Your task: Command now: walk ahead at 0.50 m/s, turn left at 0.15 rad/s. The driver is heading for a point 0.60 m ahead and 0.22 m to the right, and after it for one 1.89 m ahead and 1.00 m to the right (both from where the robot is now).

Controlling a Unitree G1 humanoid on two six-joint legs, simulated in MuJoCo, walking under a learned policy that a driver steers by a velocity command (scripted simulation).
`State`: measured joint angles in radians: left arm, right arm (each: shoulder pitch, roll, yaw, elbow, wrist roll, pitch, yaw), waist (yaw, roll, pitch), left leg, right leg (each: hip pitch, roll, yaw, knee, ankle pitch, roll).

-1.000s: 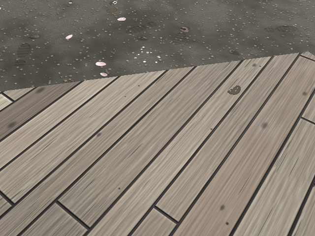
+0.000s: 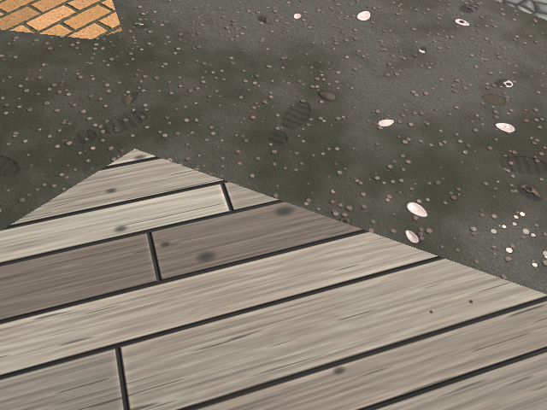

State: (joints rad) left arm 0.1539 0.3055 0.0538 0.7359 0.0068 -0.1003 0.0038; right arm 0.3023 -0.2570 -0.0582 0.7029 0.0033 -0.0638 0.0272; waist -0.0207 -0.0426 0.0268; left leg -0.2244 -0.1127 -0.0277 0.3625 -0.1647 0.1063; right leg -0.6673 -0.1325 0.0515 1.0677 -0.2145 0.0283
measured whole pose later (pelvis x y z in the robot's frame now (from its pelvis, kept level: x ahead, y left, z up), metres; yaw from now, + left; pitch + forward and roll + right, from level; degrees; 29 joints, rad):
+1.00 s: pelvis +0.53 -0.08 -0.01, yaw -30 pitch +2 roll +0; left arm 0.26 0.33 0.07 0.64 -0.02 0.04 0.02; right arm 0.13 -0.25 -0.04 0.68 -0.02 -0.06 -0.01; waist 0.01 -0.04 0.04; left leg -0.34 0.01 0.05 0.46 -0.15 0.02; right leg -0.56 0.00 0.05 1.17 -0.46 0.07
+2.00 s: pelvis +0.59 -0.14 -0.01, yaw -49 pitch -1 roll +0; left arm 0.23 0.24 0.05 0.71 0.02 0.02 0.02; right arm 0.16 -0.23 -0.01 0.79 -0.01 -0.02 -0.01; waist 0.01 0.00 0.02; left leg -0.22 -0.01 0.00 0.54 -0.30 0.01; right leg -0.27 0.04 0.10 0.53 -0.24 0.01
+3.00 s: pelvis +0.62 -0.13 +0.00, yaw -49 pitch -2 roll +0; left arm 0.21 0.21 0.04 1.07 0.00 0.01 0.05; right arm 0.24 -0.22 0.00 1.04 0.00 -0.02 -0.02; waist -0.01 0.00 0.04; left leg -0.15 -0.04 0.01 0.45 -0.27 0.04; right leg -0.20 0.00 0.11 0.45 -0.22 0.04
